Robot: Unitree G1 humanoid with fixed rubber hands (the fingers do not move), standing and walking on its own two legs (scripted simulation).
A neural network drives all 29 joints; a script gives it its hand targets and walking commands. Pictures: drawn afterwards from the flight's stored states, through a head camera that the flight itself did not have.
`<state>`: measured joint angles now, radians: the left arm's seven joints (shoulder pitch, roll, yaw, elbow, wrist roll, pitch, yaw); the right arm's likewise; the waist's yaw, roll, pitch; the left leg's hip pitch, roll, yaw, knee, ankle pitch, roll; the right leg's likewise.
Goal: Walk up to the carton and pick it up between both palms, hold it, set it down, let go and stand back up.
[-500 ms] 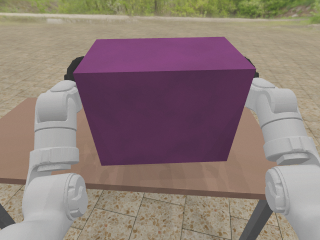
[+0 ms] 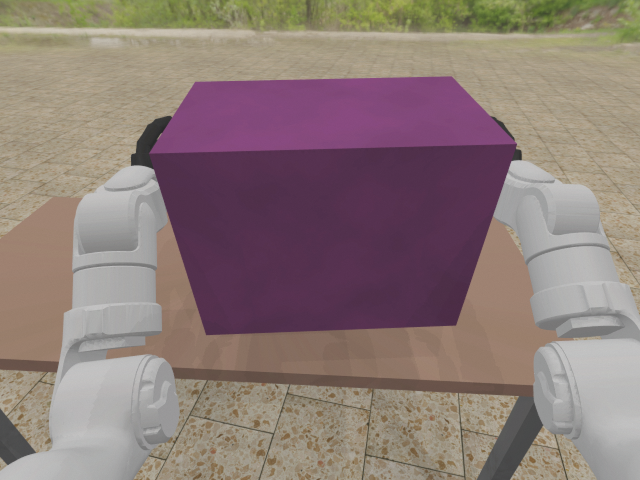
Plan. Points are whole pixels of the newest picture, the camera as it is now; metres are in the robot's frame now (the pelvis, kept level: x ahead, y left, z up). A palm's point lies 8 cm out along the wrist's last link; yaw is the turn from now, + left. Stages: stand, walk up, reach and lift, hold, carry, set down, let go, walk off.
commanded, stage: hold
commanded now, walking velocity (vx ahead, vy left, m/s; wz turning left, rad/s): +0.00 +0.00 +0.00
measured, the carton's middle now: (328, 206) +0.37 +0.00 +0.24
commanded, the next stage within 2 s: none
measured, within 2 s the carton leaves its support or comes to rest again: neither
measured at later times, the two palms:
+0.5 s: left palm (144, 180) +0.36 +0.20 +0.28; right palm (494, 170) +0.37 -0.20 +0.28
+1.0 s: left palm (150, 180) +0.36 +0.20 +0.28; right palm (497, 175) +0.37 -0.20 +0.28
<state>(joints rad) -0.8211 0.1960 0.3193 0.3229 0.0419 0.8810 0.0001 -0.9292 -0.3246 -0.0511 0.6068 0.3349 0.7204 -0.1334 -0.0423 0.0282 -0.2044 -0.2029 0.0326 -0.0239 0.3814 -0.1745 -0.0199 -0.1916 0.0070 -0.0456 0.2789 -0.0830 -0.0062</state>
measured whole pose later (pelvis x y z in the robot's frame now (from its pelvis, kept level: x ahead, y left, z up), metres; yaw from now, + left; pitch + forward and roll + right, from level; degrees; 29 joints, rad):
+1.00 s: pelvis +0.00 +0.00 +0.00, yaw +0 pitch +0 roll -1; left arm -0.85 0.22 0.31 0.37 0.03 0.86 0.00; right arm -0.95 -0.33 -0.04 0.63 0.32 0.72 -0.13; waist -0.03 0.02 -0.21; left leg -0.22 0.03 -0.02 0.38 -0.17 -0.02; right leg -0.21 0.01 -0.04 0.28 -0.08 -0.01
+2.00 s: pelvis +0.00 +0.00 +0.00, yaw +0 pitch +0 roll -1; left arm -0.85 0.21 0.34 0.38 0.04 0.87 -0.01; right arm -0.95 -0.31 -0.06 0.63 0.31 0.72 -0.13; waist -0.04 0.02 -0.21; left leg -0.21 0.03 -0.03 0.38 -0.17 -0.02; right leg -0.20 0.01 -0.04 0.29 -0.09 -0.01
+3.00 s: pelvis +0.00 +0.00 +0.00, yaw +0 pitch -1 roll -1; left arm -0.82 0.21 0.31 0.33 0.03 0.88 0.00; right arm -0.93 -0.33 -0.04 0.59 0.34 0.73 -0.14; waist -0.04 0.02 -0.20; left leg -0.20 0.03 -0.04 0.39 -0.18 -0.02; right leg -0.18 0.01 -0.05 0.27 -0.08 -0.01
